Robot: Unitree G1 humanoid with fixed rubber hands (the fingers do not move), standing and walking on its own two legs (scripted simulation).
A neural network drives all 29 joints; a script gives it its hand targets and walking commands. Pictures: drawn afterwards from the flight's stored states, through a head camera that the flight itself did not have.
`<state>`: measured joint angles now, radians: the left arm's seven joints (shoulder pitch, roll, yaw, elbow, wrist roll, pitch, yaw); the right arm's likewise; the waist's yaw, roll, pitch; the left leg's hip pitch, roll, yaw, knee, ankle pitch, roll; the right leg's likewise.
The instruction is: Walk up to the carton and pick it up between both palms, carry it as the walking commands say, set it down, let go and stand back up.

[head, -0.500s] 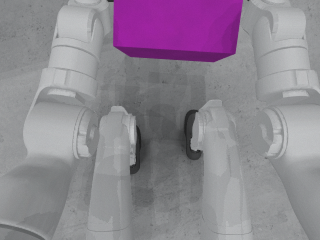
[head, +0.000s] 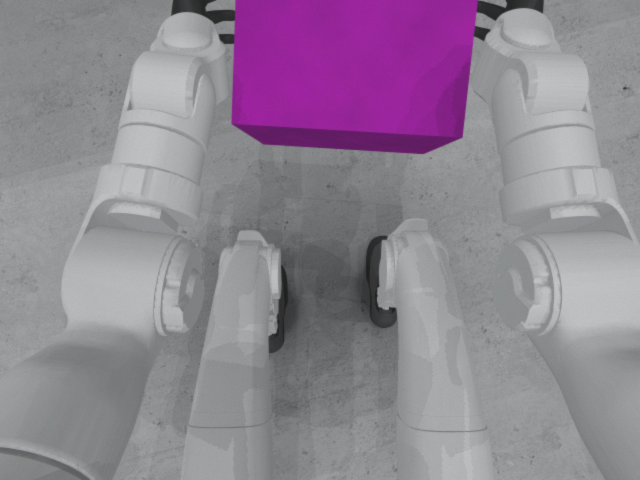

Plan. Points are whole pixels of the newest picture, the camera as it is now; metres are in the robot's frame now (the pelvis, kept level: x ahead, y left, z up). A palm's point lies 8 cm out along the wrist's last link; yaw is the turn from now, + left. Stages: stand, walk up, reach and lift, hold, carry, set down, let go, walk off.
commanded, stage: reach and lift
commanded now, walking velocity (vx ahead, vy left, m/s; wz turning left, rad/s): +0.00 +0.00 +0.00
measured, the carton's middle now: (349, 67) +0.54 -0.03 -0.12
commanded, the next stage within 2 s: none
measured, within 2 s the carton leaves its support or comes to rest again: neither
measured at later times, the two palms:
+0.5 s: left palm (152, 6) +0.51 +0.13 +0.04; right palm (553, 5) +0.51 -0.17 +0.04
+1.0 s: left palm out of the picture +0.49 +0.13 +0.12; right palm out of the picture +0.48 -0.17 +0.12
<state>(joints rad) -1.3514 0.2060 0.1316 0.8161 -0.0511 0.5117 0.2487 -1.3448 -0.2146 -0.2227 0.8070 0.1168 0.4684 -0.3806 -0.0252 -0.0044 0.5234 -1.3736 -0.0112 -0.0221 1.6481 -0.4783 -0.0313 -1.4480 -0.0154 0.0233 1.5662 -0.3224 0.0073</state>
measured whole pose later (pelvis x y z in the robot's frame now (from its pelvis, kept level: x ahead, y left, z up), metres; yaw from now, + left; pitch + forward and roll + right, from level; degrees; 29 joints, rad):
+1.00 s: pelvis +0.00 +0.00 +0.12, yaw +0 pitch +1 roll +1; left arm -1.17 0.15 0.16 0.81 0.01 0.51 0.22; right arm -1.15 -0.13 -0.24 0.78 0.05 0.48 -0.38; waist -0.02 0.00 0.52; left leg -0.83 -0.01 -0.02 1.11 -0.30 -0.03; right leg -0.89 -0.01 0.02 1.04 -0.17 0.01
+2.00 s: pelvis +0.13 -0.01 +0.22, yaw +0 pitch -5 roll +1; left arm -0.60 -0.04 0.37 0.75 0.31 0.64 -0.09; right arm -0.63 0.04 -0.43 0.75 -0.25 0.64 -0.01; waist -0.02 0.01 -0.06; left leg -0.17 -0.01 -0.04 0.48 -0.23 -0.03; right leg -0.27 -0.01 0.02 0.51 -0.16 0.00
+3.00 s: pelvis +0.15 +0.01 +0.23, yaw +0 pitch -5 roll +0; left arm -0.28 -0.16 0.28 0.28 0.31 0.74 -0.03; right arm -0.32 0.14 -0.29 0.28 -0.25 0.74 0.02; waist -0.03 0.03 -0.02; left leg -0.09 -0.01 -0.04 0.38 -0.21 -0.01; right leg -0.16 -0.01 0.02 0.37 -0.13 0.02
